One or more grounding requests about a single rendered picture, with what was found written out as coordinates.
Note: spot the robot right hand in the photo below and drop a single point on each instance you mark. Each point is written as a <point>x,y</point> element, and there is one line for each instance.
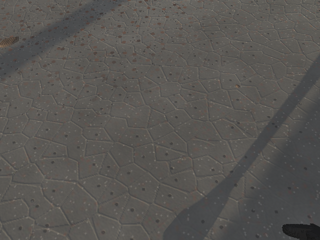
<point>302,231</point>

